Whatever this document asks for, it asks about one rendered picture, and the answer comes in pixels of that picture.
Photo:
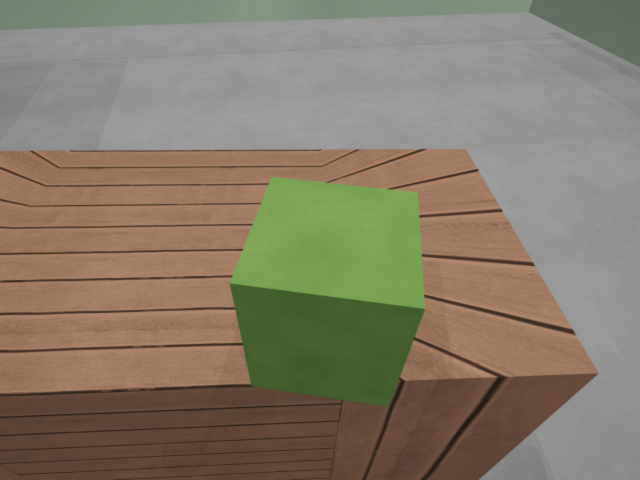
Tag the pedestal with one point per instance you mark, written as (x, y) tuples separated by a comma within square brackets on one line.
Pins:
[(121, 356)]

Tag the carton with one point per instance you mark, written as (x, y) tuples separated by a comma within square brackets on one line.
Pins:
[(328, 290)]

